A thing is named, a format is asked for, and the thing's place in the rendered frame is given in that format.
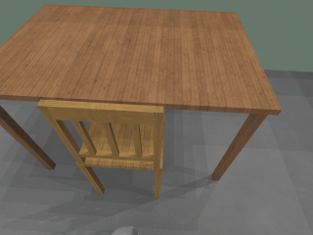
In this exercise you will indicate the table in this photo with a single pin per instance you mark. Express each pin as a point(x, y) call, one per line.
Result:
point(176, 59)

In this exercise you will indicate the chair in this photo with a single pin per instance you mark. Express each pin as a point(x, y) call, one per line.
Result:
point(118, 136)

